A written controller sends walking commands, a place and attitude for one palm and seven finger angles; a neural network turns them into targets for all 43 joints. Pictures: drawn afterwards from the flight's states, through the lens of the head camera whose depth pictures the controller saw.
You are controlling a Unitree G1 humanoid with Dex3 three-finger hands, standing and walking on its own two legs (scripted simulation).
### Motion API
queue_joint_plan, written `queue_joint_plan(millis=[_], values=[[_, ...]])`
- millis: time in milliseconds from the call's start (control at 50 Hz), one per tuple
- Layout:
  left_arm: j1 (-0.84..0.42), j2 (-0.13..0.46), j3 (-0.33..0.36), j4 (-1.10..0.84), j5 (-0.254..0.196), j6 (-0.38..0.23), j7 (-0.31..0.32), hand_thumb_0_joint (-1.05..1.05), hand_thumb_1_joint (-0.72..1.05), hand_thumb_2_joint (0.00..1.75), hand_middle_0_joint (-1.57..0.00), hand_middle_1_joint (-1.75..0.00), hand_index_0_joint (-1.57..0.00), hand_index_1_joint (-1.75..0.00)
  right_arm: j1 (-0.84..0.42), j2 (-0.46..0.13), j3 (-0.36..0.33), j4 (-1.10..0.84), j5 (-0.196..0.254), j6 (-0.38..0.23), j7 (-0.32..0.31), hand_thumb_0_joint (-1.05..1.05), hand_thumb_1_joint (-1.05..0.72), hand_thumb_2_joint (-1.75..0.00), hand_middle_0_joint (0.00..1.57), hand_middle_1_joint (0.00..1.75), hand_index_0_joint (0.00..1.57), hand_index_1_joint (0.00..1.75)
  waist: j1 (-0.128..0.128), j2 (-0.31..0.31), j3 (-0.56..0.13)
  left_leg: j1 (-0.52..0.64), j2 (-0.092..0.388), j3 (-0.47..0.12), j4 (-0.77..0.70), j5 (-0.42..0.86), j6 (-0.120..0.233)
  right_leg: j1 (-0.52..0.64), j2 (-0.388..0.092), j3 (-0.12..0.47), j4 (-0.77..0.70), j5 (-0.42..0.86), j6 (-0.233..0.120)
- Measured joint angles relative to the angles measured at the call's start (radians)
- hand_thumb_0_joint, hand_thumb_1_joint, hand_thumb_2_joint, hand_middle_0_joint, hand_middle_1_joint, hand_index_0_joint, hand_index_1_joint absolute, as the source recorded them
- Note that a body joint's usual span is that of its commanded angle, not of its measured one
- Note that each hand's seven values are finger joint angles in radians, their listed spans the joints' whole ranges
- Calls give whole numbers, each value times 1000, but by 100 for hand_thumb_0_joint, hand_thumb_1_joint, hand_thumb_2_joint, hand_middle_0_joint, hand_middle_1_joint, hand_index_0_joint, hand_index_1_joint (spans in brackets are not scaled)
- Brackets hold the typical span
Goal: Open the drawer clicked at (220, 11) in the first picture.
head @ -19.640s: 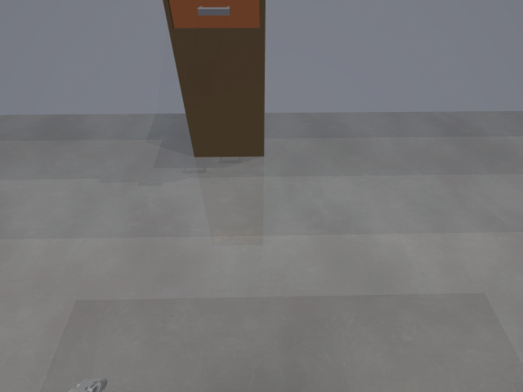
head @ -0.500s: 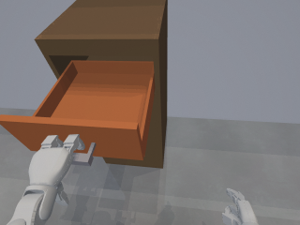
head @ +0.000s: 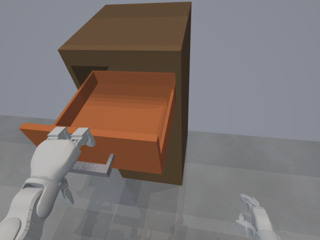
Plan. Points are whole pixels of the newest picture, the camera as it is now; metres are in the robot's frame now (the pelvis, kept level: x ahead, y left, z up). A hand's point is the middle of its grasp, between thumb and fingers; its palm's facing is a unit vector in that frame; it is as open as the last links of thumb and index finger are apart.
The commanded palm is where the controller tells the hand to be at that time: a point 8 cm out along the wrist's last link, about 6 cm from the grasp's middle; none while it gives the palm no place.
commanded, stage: lift the hand off the handle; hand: left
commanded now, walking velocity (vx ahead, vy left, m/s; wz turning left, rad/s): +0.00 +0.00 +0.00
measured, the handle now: (89, 161) +0.28 +0.25 +0.04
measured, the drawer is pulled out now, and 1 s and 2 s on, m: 0.29 0.29 0.29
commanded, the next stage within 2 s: draw the hand back to the body in 0.66 s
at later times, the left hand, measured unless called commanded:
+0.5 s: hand (62, 136) +0.26 +0.25 +0.18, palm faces +0.13 -0.02 -0.99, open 13.8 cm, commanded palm +0.21 +0.25 +0.24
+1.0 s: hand (53, 145) +0.23 +0.25 +0.18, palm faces +0.13 -0.02 -0.99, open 13.9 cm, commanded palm +0.18 +0.26 +0.24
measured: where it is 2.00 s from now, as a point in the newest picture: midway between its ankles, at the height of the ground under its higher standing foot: outside the picture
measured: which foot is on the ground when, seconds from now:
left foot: down 0.00-1.00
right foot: down 0.00-1.00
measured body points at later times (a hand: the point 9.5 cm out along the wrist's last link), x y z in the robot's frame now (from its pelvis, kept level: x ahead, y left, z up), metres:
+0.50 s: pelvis +0.00 +0.00 +0.01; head -0.01 -0.05 +0.45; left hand +0.24 +0.24 +0.23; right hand +0.23 -0.19 -0.10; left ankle -0.02 +0.13 -0.74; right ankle +0.00 -0.12 -0.74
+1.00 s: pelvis -0.01 +0.00 +0.00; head -0.01 -0.06 +0.45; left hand +0.22 +0.25 +0.24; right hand +0.22 -0.21 -0.10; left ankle -0.02 +0.13 -0.74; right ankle +0.00 -0.12 -0.74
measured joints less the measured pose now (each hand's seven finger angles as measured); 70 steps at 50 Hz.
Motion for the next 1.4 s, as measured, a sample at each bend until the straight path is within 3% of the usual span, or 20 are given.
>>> queue_joint_plan(millis=[200, 340, 480, 600, 680, 900, 1180, 1380, 1400], values=[[-58, 30, -18, -19, -34, 20, -84, 0, -49, 30, -37, -123, -42, -125, -6, -4, 12, 1, 9, -1, 4, 1, -91, -90, 20, 30, 20, 30, 7, 12, 18, 44, -8, -8, -53, 29, 4, 49, -6, -9, -54, 26, 4], [-124, 42, 8, -78, -63, 45, -94, 0, -49, 30, -36, -122, -37, -122, -6, -6, 18, 5, 16, 4, 21, 1, -91, -90, 20, 30, 20, 30, 9, 18, 16, 64, -11, -10, -80, 44, 4, 69, -7, -12, -80, 39, 5], [-153, 63, 32, -124, -90, 133, -181, 0, -49, 30, -33, -121, -33, -121, -17, -16, 34, -15, 29, 32, 49, 1, -91, -90, 20, 30, 20, 30, -9, 32, 6, 76, -12, 3, -98, 53, 6, 69, -7, 2, -82, 45, 6], [-107, 106, 77, -189, -139, 122, -237, 0, -49, 30, -32, -120, -32, -120, -2, -32, 34, -40, 31, 27, 57, 1, -91, -90, 20, 30, 20, 30, -14, 37, 3, 75, -7, 6, -87, 46, 4, 68, -2, 5, -74, 41, 5], [-96, 114, 104, -190, -165, 101, -238, 0, -49, 30, -32, -120, -32, -120, 7, -43, 29, -37, 36, 18, 55, 1, -91, -90, 20, 30, 20, 30, -9, 35, 5, 69, -5, -1, -78, 45, 1, 66, -1, -2, -69, 39, 2], [-93, 106, 95, -180, -151, 68, -228, 0, -49, 30, -32, -120, -32, -120, 14, -40, 26, -28, 27, -1, 50, 1, -91, -90, 20, 30, 20, 30, -6, 27, 14, 56, 0, -10, -66, 47, -5, 59, 4, -11, -64, 42, -5], [-1, 131, 175, -205, -202, 63, -234, 0, -49, 30, -32, -120, -31, -120, 20, -42, 28, -40, 29, -9, 41, 1, -91, -90, 20, 30, 20, 30, -5, 29, 20, 47, 1, -13, -45, 42, -3, 56, 4, -12, -54, 41, -3], [11, 131, 162, -227, -182, 30, -201, 0, -49, 30, -32, -120, -32, -120, 16, -33, 28, -32, 23, -19, 32, 1, -91, -90, 20, 30, 20, 30, 2, 19, 27, 45, -3, -17, -43, 43, 0, 60, 1, -16, -62, 47, 1], [14, 107, 184, -226, -328, 18, -189, -1, -49, 30, -32, -120, -32, -120, 15, -28, 26, -37, 26, -30, 28, 1, -91, -90, 20, 30, 20, 30, -4, 22, 36, 51, -1, -17, -43, 42, 1, 70, 2, -16, -68, 49, 0]])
